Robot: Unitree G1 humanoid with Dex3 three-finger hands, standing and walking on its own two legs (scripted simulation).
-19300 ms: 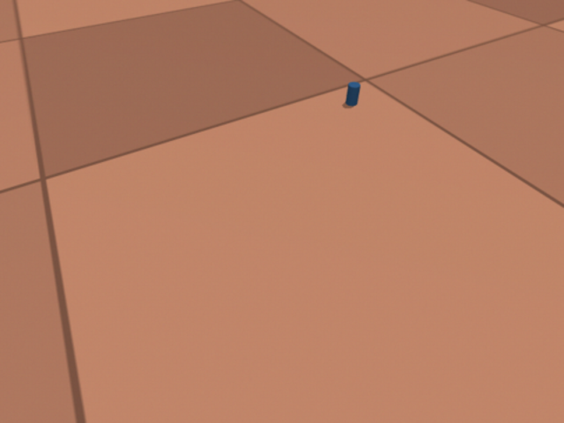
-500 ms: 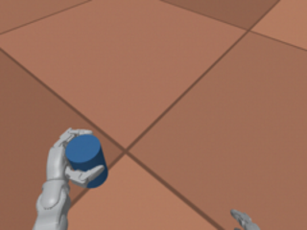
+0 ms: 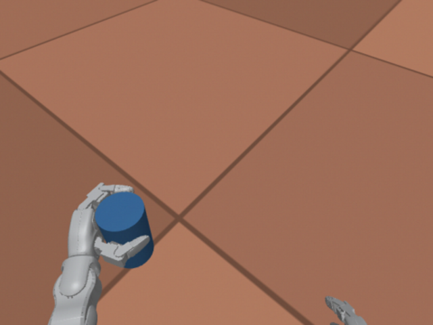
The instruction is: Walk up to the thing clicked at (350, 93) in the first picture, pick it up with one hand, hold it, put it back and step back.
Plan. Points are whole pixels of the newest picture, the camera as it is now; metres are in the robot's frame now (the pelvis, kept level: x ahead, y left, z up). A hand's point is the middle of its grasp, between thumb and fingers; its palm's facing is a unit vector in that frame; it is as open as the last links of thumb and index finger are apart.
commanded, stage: hold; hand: left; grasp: from the side
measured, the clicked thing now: (127, 231) +0.31 +0.17 +0.00
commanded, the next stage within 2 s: crouch in 1.88 s
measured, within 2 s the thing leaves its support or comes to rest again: neither
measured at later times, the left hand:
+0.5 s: hand (122, 229) +0.30 +0.17 +0.03, palm faces +0.08 -1.00 -0.03, open 11.0 cm
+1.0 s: hand (121, 226) +0.30 +0.17 +0.04, palm faces +0.09 -1.00 -0.03, open 11.0 cm
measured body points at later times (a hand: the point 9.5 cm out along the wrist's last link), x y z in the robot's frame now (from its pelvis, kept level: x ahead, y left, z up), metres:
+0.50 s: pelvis -0.01 +0.00 +0.00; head +0.02 +0.01 +0.45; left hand +0.29 +0.22 +0.04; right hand +0.12 -0.24 -0.10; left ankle +0.02 +0.13 -0.70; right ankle +0.01 -0.14 -0.70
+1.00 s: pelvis -0.01 +0.00 +0.00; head +0.02 +0.01 +0.45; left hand +0.29 +0.22 +0.04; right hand +0.12 -0.25 -0.10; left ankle +0.02 +0.13 -0.70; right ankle +0.01 -0.14 -0.70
